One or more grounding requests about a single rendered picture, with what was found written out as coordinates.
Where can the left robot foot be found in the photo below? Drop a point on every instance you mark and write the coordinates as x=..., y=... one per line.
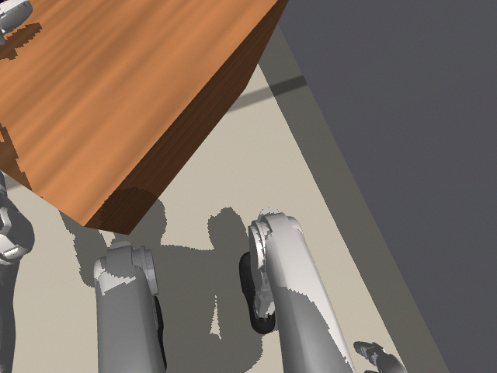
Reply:
x=160, y=329

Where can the right robot foot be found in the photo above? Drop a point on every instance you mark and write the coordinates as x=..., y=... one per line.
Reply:
x=260, y=325

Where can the left robot arm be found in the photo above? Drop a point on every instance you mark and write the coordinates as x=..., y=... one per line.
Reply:
x=16, y=239

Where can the right robot hand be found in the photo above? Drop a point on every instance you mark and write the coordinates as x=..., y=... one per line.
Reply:
x=386, y=363

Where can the left robot hand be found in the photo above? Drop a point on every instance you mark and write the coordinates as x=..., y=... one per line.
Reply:
x=12, y=14

